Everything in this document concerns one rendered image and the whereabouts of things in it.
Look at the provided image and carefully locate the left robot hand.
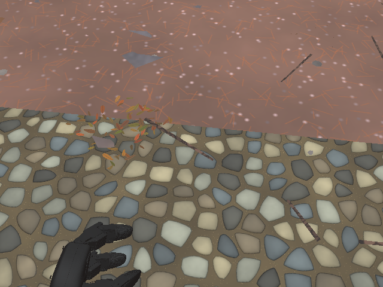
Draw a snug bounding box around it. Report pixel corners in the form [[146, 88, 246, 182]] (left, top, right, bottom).
[[50, 222, 141, 287]]

